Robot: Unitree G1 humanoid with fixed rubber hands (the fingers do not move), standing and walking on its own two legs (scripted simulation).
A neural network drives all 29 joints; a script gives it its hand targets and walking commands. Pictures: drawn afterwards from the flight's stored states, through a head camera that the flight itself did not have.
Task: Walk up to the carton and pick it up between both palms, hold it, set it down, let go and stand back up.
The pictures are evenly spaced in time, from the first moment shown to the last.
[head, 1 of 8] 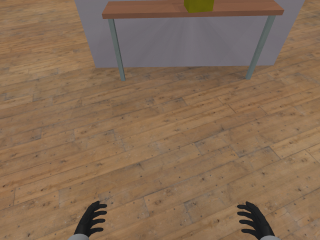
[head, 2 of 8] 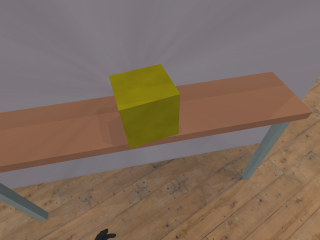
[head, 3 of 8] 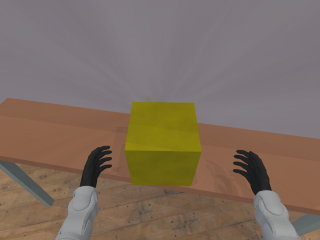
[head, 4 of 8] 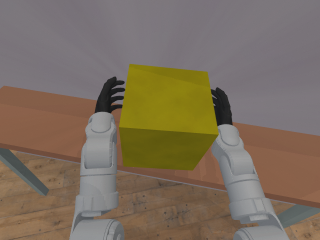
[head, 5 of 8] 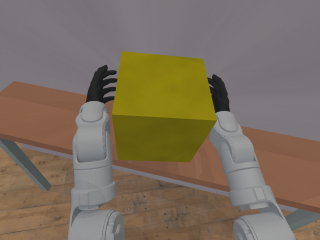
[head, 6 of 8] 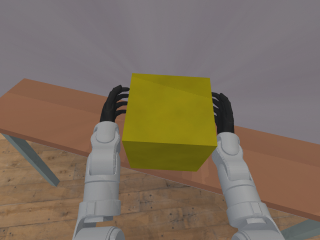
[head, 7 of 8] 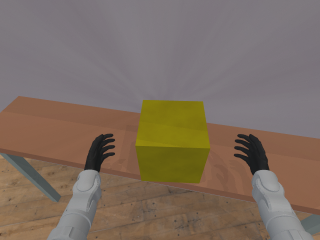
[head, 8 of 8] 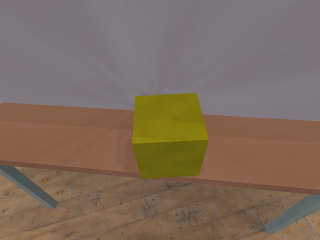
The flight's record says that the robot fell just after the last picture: no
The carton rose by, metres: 0.17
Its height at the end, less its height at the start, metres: +0.00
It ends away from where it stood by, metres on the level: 0.02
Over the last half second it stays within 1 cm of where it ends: yes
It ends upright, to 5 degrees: yes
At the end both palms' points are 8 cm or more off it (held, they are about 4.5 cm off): yes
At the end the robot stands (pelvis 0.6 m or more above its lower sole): yes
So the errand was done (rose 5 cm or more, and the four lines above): yes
